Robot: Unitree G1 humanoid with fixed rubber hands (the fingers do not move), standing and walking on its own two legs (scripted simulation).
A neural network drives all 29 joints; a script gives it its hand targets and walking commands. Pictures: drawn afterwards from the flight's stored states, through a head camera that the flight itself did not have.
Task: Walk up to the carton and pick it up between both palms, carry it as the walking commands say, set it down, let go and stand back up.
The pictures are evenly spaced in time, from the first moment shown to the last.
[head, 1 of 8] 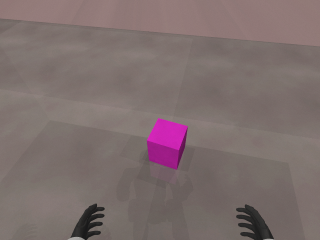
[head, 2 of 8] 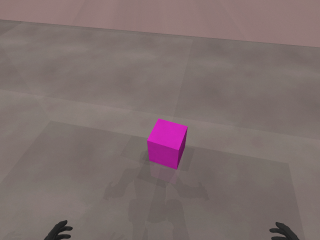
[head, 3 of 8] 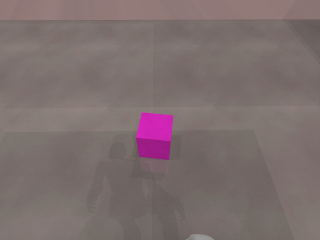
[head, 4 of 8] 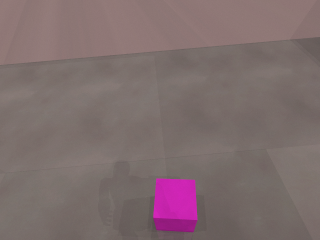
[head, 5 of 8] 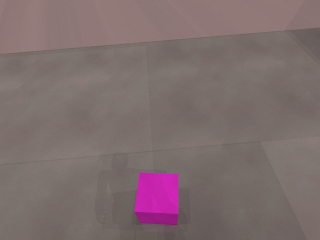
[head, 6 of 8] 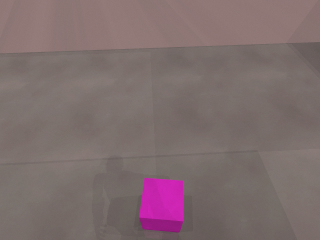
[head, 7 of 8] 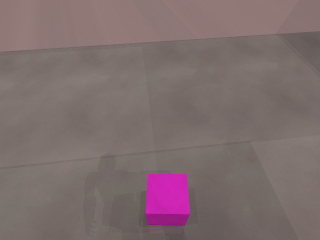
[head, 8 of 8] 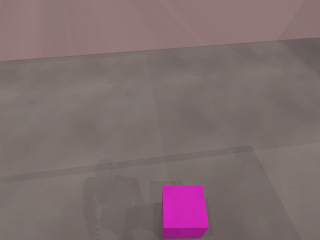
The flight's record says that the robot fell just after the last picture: no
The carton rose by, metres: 0.00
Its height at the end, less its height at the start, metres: +0.00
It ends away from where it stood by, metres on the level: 0.00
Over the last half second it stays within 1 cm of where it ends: yes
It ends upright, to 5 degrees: yes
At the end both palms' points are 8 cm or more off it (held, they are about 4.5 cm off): yes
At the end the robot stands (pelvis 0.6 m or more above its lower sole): yes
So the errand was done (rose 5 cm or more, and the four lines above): no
